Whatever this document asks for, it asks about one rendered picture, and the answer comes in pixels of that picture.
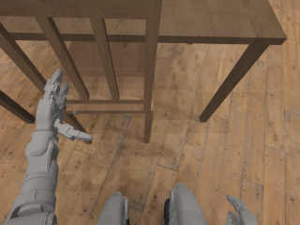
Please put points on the left robot hand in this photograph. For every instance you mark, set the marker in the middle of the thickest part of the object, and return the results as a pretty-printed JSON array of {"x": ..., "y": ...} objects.
[{"x": 50, "y": 107}]

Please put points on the robot left forearm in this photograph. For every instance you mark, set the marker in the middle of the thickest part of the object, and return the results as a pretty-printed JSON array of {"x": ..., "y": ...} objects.
[{"x": 40, "y": 180}]

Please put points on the right robot hand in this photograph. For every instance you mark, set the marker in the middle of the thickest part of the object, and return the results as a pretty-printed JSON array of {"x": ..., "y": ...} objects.
[{"x": 245, "y": 217}]

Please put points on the robot right thigh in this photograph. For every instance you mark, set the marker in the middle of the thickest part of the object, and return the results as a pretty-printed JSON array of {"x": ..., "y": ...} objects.
[{"x": 187, "y": 208}]

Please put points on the table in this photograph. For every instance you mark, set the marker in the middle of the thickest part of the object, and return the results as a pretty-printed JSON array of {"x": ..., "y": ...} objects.
[{"x": 242, "y": 22}]

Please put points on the chair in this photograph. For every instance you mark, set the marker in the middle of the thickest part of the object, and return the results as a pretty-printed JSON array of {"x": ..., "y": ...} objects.
[{"x": 103, "y": 77}]

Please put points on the right robot shin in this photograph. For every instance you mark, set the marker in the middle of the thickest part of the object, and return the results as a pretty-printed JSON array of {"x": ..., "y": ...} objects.
[{"x": 173, "y": 216}]

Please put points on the robot left upper arm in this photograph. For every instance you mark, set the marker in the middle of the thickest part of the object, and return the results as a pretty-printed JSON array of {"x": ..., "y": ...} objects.
[{"x": 43, "y": 218}]

